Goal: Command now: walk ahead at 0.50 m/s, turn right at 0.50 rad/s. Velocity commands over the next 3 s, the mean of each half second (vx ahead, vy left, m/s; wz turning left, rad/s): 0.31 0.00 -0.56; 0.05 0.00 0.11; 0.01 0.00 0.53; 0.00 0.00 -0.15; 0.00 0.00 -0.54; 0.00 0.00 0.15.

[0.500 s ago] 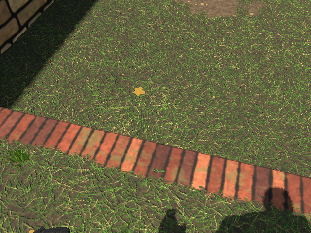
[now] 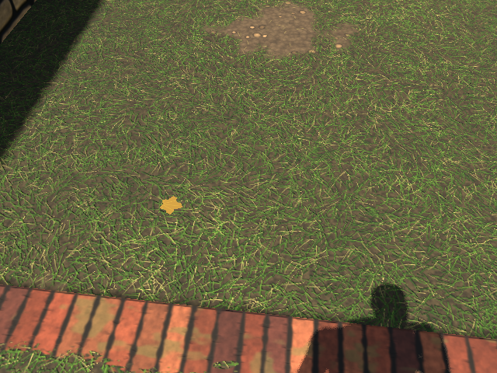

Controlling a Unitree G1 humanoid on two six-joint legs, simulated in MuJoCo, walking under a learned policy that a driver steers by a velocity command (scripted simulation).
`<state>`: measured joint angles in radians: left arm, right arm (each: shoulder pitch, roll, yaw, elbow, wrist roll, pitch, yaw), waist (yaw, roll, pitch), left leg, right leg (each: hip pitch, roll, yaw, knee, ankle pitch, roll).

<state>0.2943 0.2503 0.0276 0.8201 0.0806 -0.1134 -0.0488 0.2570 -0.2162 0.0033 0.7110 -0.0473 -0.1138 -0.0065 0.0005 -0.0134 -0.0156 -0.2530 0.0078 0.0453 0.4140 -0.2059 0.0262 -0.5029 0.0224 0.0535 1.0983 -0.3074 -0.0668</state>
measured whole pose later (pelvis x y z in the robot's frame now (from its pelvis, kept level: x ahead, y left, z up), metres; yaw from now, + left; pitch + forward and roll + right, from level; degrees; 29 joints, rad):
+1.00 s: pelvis +0.29 -0.05 +0.00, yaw -11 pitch +2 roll -1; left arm 0.12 0.33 0.06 0.68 0.03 -0.05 0.03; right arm 0.22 -0.31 -0.05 0.74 -0.02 -0.11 0.02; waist -0.06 0.01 0.02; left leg -0.28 -0.01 -0.10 0.43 -0.19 0.02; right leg -0.31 0.04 0.00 0.58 -0.38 0.01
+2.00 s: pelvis +0.32 -0.02 +0.00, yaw -3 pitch -1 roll +3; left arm 0.27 0.27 0.04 0.74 0.05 -0.04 -0.07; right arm 0.13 -0.28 -0.09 0.70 -0.04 -0.09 -0.04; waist -0.01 -0.02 0.09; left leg -0.11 0.03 0.21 0.35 -0.22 0.01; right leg -0.35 -0.09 -0.02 0.72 -0.36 0.01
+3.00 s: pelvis +0.38 -0.03 +0.00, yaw -12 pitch +1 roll -1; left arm 0.16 0.35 0.02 0.71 0.06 -0.05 0.05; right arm 0.22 -0.33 -0.06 0.66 -0.03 -0.12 0.05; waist -0.03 0.00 0.06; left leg -0.22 -0.08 -0.16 0.44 -0.23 0.05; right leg -0.34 -0.01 0.03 0.76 -0.51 0.09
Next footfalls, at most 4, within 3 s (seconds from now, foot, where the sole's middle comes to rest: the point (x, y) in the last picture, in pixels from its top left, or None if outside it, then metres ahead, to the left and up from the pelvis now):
0.30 right None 0.34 -0.17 -0.78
0.68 left None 0.37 0.06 -0.78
1.06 right None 0.30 -0.16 -0.78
1.60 left None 0.34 0.10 -0.78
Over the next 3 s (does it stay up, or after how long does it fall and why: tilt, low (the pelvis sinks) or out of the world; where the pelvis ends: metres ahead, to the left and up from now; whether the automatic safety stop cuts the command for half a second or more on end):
stays up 0.38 -0.03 0.00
